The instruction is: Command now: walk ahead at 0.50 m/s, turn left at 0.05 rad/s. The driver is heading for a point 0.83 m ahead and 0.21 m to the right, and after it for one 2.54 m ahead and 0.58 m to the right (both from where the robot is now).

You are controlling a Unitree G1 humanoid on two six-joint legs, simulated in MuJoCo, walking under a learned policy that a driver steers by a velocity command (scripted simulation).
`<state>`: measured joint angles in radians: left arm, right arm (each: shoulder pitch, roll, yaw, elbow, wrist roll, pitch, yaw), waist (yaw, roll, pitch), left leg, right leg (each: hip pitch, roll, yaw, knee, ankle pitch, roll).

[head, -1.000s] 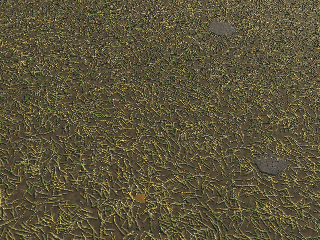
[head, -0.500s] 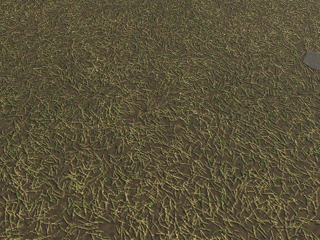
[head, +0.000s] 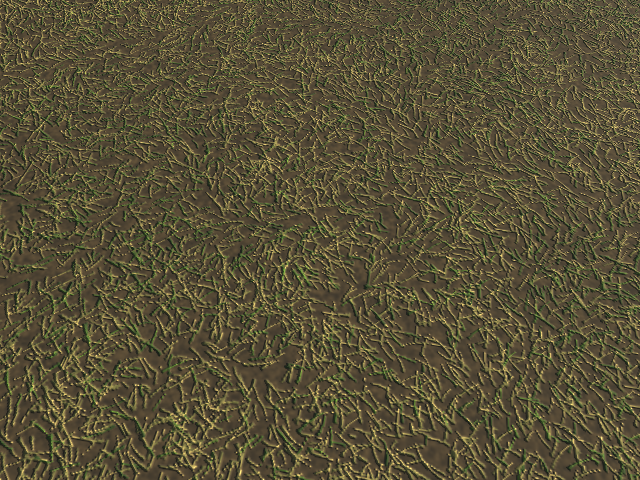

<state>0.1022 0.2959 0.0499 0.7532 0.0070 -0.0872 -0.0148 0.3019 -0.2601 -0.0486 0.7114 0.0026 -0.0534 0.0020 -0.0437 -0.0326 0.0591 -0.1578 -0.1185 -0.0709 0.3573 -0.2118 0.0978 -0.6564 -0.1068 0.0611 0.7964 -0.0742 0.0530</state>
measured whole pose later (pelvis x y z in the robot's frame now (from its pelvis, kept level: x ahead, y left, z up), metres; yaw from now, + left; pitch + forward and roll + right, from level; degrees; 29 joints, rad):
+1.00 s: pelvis +0.56 -0.11 +0.00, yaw -25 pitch +2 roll +1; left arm 0.16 0.30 0.04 0.68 -0.01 -0.05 -0.01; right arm 0.37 -0.27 -0.05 0.82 0.01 -0.09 0.02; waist -0.08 -0.04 0.02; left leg -0.12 -0.05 0.00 0.28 -0.20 0.03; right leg -0.61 -0.07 0.05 0.83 -0.20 0.00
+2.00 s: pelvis +0.76 -0.22 +0.00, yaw +0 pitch +2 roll -1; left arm 0.10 0.31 0.07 0.80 -0.01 0.02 0.02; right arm 0.15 -0.31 -0.07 0.64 0.00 0.03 -0.03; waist -0.01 -0.01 0.04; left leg -0.32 -0.06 -0.11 0.48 -0.19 0.04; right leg -0.43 0.00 0.06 0.77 -0.36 0.08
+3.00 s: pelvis +0.83 -0.33 +0.00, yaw -21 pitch +2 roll +2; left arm 0.38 0.25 0.04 0.77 0.00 -0.05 0.01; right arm 0.15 -0.32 -0.08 0.77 0.01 -0.06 0.02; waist 0.04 0.04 0.00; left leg -0.66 0.08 -0.01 0.84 -0.03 -0.02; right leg -0.02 0.04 0.01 0.25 -0.25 -0.07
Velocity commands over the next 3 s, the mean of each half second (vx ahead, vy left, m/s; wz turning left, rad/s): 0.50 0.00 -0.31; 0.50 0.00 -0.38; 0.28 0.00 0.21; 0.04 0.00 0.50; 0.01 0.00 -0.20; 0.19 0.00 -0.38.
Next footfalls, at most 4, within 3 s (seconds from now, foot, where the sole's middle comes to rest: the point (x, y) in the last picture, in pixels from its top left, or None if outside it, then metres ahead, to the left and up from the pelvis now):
0.24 right None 0.31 -0.15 -0.78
0.72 left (320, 400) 0.62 -0.02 -0.78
1.18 right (466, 345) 0.74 -0.37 -0.78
1.64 left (361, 312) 0.84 -0.13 -0.78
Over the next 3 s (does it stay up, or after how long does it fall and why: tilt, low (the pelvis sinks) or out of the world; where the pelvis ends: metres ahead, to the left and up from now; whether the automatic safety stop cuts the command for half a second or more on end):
stays up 0.83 -0.33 0.00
